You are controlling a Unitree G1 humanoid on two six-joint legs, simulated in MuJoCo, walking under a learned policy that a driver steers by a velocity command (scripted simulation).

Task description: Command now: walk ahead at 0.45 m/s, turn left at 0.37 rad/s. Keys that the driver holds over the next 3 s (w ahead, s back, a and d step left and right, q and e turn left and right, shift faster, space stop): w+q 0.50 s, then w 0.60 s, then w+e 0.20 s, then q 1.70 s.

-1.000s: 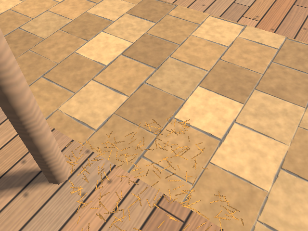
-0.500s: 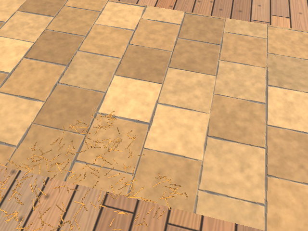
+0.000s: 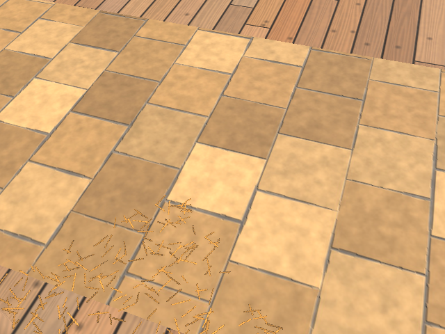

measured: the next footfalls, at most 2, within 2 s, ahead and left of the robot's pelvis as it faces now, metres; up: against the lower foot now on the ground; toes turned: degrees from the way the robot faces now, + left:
left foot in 0.12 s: +0.25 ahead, +0.12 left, +0.00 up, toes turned +6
right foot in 0.58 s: +0.56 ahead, -0.05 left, +0.00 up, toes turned +22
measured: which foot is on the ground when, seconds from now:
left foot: up 0.00-0.10, down 0.12-0.58, up 0.60-1.00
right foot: down 0.00-0.14, up 0.16-0.56, down 0.58-1.00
